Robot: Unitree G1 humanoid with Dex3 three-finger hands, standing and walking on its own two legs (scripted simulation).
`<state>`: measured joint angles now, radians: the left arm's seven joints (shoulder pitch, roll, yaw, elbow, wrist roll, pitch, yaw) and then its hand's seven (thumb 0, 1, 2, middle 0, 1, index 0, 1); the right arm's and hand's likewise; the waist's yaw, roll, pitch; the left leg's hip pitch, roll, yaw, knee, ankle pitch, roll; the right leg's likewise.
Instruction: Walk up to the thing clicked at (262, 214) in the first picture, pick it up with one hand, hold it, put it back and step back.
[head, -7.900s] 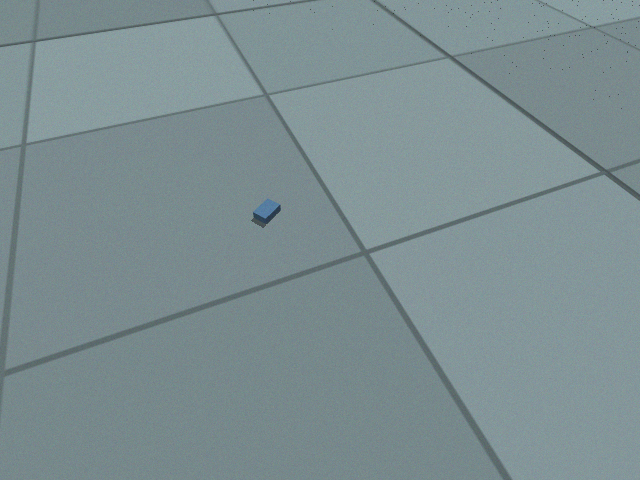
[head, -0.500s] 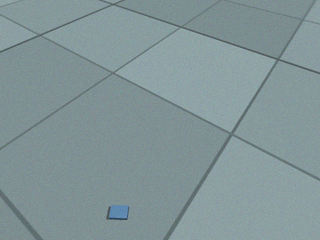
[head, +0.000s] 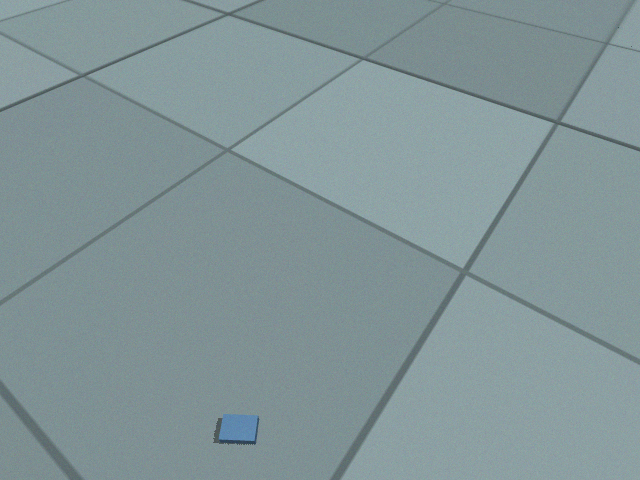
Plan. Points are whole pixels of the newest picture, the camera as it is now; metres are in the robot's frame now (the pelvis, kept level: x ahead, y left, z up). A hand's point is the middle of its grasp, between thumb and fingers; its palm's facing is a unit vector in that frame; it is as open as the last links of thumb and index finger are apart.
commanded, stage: stand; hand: left
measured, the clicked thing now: (239, 428) +0.39 +0.25 -0.77
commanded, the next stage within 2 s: none
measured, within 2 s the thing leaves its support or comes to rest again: neither
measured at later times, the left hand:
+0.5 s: hand out of the picture +0.06 +0.25 -0.16, palm faces -0.02 -0.94 -0.34, open 7.3 cm
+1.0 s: hand out of the picture +0.06 +0.25 -0.16, palm faces -0.02 -0.94 -0.34, open 7.3 cm
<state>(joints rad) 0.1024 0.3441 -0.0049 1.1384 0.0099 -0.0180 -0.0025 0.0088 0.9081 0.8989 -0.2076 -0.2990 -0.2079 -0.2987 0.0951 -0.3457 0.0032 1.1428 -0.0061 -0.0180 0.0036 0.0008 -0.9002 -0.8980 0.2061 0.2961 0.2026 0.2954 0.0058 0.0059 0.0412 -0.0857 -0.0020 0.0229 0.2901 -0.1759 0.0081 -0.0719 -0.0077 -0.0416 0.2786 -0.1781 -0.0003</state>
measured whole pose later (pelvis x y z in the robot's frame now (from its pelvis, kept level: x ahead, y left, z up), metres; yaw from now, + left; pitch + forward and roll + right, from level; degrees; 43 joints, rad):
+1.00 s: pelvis +0.00 +0.00 +0.00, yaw +0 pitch -2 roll +0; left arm 0.12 0.35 -0.01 1.13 0.01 -0.02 0.00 0.01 0.91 0.90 -0.21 -0.30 -0.21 -0.30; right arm 0.11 -0.35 0.01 1.14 -0.01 -0.02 0.00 0.00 -0.90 -0.90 0.21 0.30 0.20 0.30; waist 0.01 0.00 0.05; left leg -0.09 -0.01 0.02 0.29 -0.17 0.01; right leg -0.08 -0.01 -0.04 0.28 -0.17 0.00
